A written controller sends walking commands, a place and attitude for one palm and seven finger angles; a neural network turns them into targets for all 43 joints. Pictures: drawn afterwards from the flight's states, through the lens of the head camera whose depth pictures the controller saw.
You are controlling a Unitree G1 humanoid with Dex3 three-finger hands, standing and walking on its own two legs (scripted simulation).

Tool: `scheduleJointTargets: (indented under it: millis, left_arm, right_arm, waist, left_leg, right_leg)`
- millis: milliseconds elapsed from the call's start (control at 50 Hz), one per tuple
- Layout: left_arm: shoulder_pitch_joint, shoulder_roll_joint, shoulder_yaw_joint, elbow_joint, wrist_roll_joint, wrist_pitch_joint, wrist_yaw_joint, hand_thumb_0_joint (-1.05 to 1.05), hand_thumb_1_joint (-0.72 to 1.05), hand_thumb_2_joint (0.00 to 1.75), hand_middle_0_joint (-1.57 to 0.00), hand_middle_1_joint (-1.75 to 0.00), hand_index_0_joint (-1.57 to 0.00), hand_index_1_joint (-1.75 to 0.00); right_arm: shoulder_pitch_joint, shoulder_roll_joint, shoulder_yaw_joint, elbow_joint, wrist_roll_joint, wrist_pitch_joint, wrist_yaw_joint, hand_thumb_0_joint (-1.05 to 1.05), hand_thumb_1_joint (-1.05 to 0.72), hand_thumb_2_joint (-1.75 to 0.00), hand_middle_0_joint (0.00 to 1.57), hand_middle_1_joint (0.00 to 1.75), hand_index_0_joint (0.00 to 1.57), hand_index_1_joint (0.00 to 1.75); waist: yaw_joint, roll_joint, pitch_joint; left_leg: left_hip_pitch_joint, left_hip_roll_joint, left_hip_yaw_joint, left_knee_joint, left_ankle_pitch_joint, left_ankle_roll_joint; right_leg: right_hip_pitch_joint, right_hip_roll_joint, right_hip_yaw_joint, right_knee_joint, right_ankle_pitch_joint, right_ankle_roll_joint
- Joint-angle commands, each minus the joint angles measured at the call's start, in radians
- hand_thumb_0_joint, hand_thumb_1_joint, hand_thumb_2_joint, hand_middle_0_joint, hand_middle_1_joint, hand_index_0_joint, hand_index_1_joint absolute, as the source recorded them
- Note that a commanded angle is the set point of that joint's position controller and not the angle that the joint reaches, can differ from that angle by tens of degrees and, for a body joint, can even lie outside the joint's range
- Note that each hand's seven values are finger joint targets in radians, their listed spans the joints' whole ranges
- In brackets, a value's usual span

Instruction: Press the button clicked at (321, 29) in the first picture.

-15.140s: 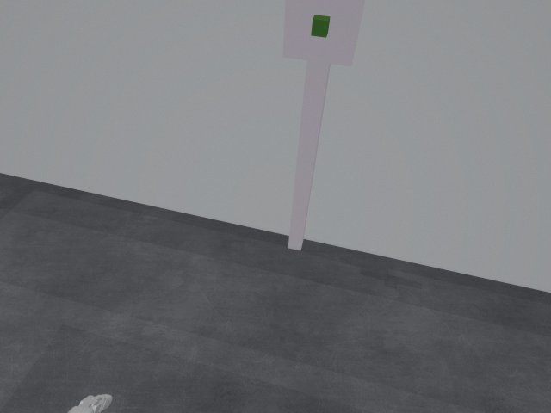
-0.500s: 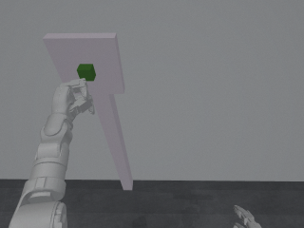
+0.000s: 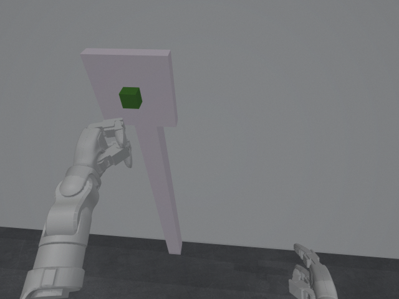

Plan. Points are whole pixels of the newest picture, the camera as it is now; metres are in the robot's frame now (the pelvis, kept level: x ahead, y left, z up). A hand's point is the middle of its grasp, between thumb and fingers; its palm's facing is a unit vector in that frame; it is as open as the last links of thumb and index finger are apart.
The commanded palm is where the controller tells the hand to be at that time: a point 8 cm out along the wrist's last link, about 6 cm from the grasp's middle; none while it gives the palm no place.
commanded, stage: draw the hand back to the body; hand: left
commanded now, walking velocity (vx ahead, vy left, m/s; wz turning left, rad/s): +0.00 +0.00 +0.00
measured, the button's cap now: (131, 97) +0.47 +0.19 +0.19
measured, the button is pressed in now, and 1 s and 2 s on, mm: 0 0 0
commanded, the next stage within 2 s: step back with the hand held close in 1.44 s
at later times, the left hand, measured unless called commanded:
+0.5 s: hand (91, 185) +0.25 +0.20 +0.17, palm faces +0.08 -0.99 -0.10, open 3.1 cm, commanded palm +0.21 +0.25 +0.17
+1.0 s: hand (59, 216) +0.20 +0.23 +0.15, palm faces +0.33 -0.88 -0.33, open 3.1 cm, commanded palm +0.15 +0.28 +0.17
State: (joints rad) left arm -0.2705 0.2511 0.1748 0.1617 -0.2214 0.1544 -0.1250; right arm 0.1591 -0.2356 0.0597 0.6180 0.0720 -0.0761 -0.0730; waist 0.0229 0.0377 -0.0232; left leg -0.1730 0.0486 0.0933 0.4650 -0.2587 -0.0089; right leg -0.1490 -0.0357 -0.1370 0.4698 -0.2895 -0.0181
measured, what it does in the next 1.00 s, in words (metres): stands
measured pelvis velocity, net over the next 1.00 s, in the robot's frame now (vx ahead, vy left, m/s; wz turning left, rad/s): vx -0.01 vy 0.01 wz -0.03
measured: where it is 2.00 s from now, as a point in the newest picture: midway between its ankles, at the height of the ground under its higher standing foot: outside the picture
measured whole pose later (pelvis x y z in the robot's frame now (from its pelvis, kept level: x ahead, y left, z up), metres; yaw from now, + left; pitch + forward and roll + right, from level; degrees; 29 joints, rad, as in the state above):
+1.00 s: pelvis -0.01 +0.01 +0.00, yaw -2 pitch -5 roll +0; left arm 0.46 0.30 0.22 -0.40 -0.06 -0.12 0.10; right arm 0.20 -0.22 0.01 0.63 0.01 -0.10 -0.05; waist 0.04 0.06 0.02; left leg -0.09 0.05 0.13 0.41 -0.23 0.01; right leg -0.07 -0.03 -0.10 0.38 -0.23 0.00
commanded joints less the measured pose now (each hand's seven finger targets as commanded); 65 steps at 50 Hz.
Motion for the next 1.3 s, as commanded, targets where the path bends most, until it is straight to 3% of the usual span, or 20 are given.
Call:
scheduleJointTargets:
  millis: [0,60,140,260,300,440,460,500,520,540,560,620,660,720,760,840,1000,1080,1140,1280]
  left_arm:
    - [-0.274,0.195,0.118,-0.234,-0.018,-0.079,-0.008,0.0,0.9,0.9,-1.3,-1.5,-1.3,-1.5]
    - [-0.14,0.175,0.113,-0.261,-0.029,-0.074,-0.03,0.0,0.9,0.9,-1.3,-1.5,-1.3,-1.5]
    - [-0.029,0.194,0.148,-0.332,-0.053,-0.058,-0.04,0.0,0.9,0.9,-1.3,-1.5,-1.3,-1.5]
    - [-0.093,0.236,0.165,-0.489,-0.05,-0.08,-0.03,0.0,0.9,0.9,-1.3,-1.5,-1.3,-1.5]
    - [-0.088,0.209,0.133,-0.524,-0.052,-0.093,-0.036,0.0,0.9,0.9,-1.3,-1.5,-1.3,-1.5]
    - [0.116,0.219,0.175,-0.427,-0.095,-0.05,-0.099,0.0,0.9,0.9,-1.3,-1.5,-1.3,-1.5]
    - [0.135,0.261,0.151,-0.583,0.049,-0.164,0.051,0.0,0.9,0.9,-1.3,-1.5,-1.3,-1.5]
    - [0.305,0.145,0.089,-0.503,0.068,-0.209,0.132,0.0,0.9,0.9,-1.3,-1.5,-1.3,-1.5]
    - [0.306,0.163,0.094,-0.551,0.084,-0.23,0.154,0.0,0.9,0.9,-1.3,-1.5,-1.3,-1.5]
    - [0.305,0.18,0.099,-0.581,0.093,-0.252,0.171,0.0,0.9,0.9,-1.3,-1.5,-1.3,-1.5]
    - [0.3,0.22,0.137,-0.621,0.103,-0.272,0.188,0.0,0.9,0.9,-1.3,-1.5,-1.3,-1.5]
    - [0.278,0.233,0.144,-0.713,0.135,-0.321,0.226,0.0,0.9,0.9,-1.3,-1.5,-1.3,-1.5]
    - [0.312,0.232,0.142,-0.738,0.145,-0.336,0.242,0.0,0.9,0.9,-1.3,-1.5,-1.3,-1.5]
    - [0.394,0.19,0.108,-0.726,0.151,-0.339,0.253,0.0,0.9,0.9,-1.3,-1.5,-1.3,-1.5]
    - [0.463,0.164,0.091,-0.699,0.151,-0.334,0.249,0.0,0.9,0.9,-1.3,-1.5,-1.3,-1.5]
    - [0.596,0.185,0.138,-0.682,0.15,-0.333,0.246,0.0,0.9,0.9,-1.3,-1.5,-1.3,-1.5]
    - [0.712,0.217,0.189,-0.857,0.157,-0.347,0.256,0.0,0.9,0.9,-1.3,-1.5,-1.3,-1.5]
    - [0.778,0.207,0.193,-0.862,0.156,-0.335,0.257,0.0,0.9,0.9,-1.3,-1.5,-1.3,-1.5]
    - [0.808,0.206,0.201,-0.879,0.159,-0.33,0.258,0.0,0.9,0.9,-1.3,-1.5,-1.3,-1.5]
    - [0.752,0.195,0.18,-0.876,0.167,-0.319,0.268,0.0,0.9,0.9,-1.3,-1.5,-1.3,-1.5]
  right_arm:
    - [-0.1,-0.119,-0.046,-0.163,-0.005,-0.046,-0.002,0.0,-0.9,-0.9,0.2,0.3,0.2,0.3]
    - [-0.113,-0.117,-0.046,-0.181,0.001,-0.045,0.007,0.0,-0.9,-0.9,0.2,0.3,0.2,0.3]
    - [-0.128,-0.123,-0.05,-0.196,0.004,-0.053,0.005,0.0,-0.9,-0.9,0.2,0.3,0.2,0.3]
    - [-0.137,-0.115,-0.048,-0.186,0.002,-0.085,-0.008,0.0,-0.9,-0.9,0.2,0.3,0.2,0.3]
    - [-0.132,-0.109,-0.043,-0.184,0.002,-0.104,-0.01,0.0,-0.9,-0.9,0.2,0.3,0.2,0.3]
    - [-0.124,-0.126,-0.044,-0.169,0.009,-0.13,-0.021,0.0,-0.9,-0.9,0.2,0.3,0.2,0.3]
    - [-0.127,-0.1,-0.057,-0.182,-0.031,-0.133,-0.014,0.0,-0.9,-0.9,0.2,0.3,0.2,0.3]
    - [-0.123,-0.095,-0.054,-0.159,-0.04,-0.127,0.002,0.0,-0.9,-0.9,0.2,0.3,0.2,0.3]
    - [-0.117,-0.098,-0.057,-0.16,-0.044,-0.119,0.008,0.0,-0.9,-0.9,0.2,0.3,0.2,0.3]
    - [-0.12,-0.102,-0.062,-0.157,-0.05,-0.115,0.008,0.0,-0.9,-0.9,0.2,0.3,0.2,0.3]
    - [-0.12,-0.103,-0.069,-0.163,-0.05,-0.111,0.007,0.0,-0.9,-0.9,0.2,0.3,0.2,0.3]
    - [-0.115,-0.091,-0.072,-0.158,-0.059,-0.113,0.007,0.0,-0.9,-0.9,0.2,0.3,0.2,0.3]
    - [-0.114,-0.088,-0.072,-0.149,-0.064,-0.116,0.004,0.0,-0.9,-0.9,0.2,0.3,0.2,0.3]
    - [-0.114,-0.087,-0.073,-0.146,-0.063,-0.113,0.005,0.0,-0.9,-0.9,0.2,0.3,0.2,0.3]
    - [-0.116,-0.093,-0.076,-0.144,-0.062,-0.107,0.006,0.0,-0.9,-0.9,0.2,0.3,0.2,0.3]
    - [-0.116,-0.1,-0.086,-0.148,-0.064,-0.085,0.011,0.0,-0.9,-0.9,0.2,0.3,0.2,0.3]
    - [-0.105,-0.08,-0.083,-0.175,-0.066,-0.083,0.014,0.0,-0.9,-0.9,0.2,0.3,0.2,0.3]
    - [-0.095,-0.08,-0.087,-0.179,-0.065,-0.084,0.01,0.0,-0.9,-0.9,0.2,0.3,0.2,0.3]
    - [-0.092,-0.082,-0.089,-0.181,-0.064,-0.085,0.009,0.0,-0.9,-0.9,0.2,0.3,0.2,0.3]
    - [-0.08,-0.089,-0.088,-0.177,-0.069,-0.085,0.003,0.0,-0.9,-0.9,0.2,0.3,0.2,0.3]
  waist:
    - [0.005,-0.007,-0.26]
    - [0.016,-0.004,-0.243]
    - [0.02,-0.097,-0.191]
    - [0.0,0.022,-0.141]
    - [-0.006,0.068,-0.141]
    - [0.008,-0.057,-0.087]
    - [0.021,-0.03,0.03]
    - [0.011,-0.049,0.079]
    - [0.014,-0.038,0.039]
    - [0.015,-0.082,0.019]
    - [0.016,-0.051,-0.029]
    - [0.014,0.06,-0.106]
    - [0.014,0.07,-0.111]
    - [0.011,0.061,-0.063]
    - [0.011,-0.012,-0.017]
    - [0.03,-0.077,0.006]
    - [0.04,0.067,-0.036]
    - [0.036,0.014,-0.002]
    - [0.038,0.022,0.002]
    - [0.03,0.009,-0.003]
  left_leg:
    - [0.124,-0.043,-0.068,-0.027,0.319,0.037]
    - [0.106,-0.039,-0.061,-0.035,0.323,0.035]
    - [0.074,-0.032,-0.059,-0.045,0.272,0.04]
    - [0.101,-0.036,-0.061,-0.06,0.181,0.042]
    - [0.116,-0.038,-0.066,-0.062,0.162,0.037]
    - [0.065,-0.038,-0.071,-0.06,0.09,0.041]
    - [0.04,-0.039,-0.044,-0.07,0.069,0.045]
    - [0.034,-0.032,-0.054,-0.089,0.012,0.037]
    - [0.048,-0.029,-0.057,-0.097,0.017,0.037]
    - [0.058,-0.026,-0.057,-0.099,0.029,0.042]
    - [0.076,-0.028,-0.052,-0.099,0.038,0.043]
    - [0.131,-0.032,-0.047,-0.101,0.083,0.041]
    - [0.141,-0.03,-0.051,-0.105,0.097,0.041]
    - [0.144,-0.025,-0.053,-0.111,0.118,0.037]
    - [0.128,-0.019,-0.058,-0.12,0.118,0.039]
    - [0.103,-0.015,-0.059,-0.121,0.144,0.042]
    - [0.106,-0.017,-0.062,-0.103,0.216,0.028]
    - [0.098,-0.01,-0.063,-0.095,0.228,0.028]
    - [0.096,-0.009,-0.066,-0.094,0.237,0.024]
    - [0.105,-0.011,-0.073,-0.092,0.234,0.029]
  right_leg:
    - [0.058,0.021,0.076,-0.04,0.424,-0.003]
    - [0.071,0.019,0.074,-0.043,0.44,-0.001]
    - [0.059,0.024,0.069,-0.06,0.394,0.008]
    - [-0.003,0.026,0.083,-0.094,0.242,0.008]
    - [-0.016,0.026,0.08,-0.096,0.214,0.006]
    - [-0.026,0.029,0.087,-0.128,0.133,0.02]
    - [-0.074,0.01,0.124,-0.192,0.09,0.019]
    - [-0.1,0.004,0.112,-0.204,0.007,0.013]
    - [-0.067,0.006,0.112,-0.196,0.013,0.009]
    - [-0.045,0.01,0.114,-0.201,0.024,0.01]
    - [-0.02,0.005,0.125,-0.197,0.03,0.011]
    - [0.023,0.003,0.123,-0.178,0.102,0.003]
    - [0.035,0.003,0.119,-0.177,0.118,0.001]
    - [0.022,0.01,0.108,-0.176,0.137,-0.001]
    - [0.014,0.015,0.103,-0.183,0.127,0.003]
    - [0.029,0.02,0.101,-0.18,0.148,0.006]
    - [0.059,0.02,0.097,-0.138,0.231,-0.004]
    - [0.039,0.027,0.092,-0.14,0.241,-0.002]
    - [0.038,0.032,0.089,-0.141,0.24,-0.003]
    - [0.032,0.027,0.085,-0.134,0.232,-0.001]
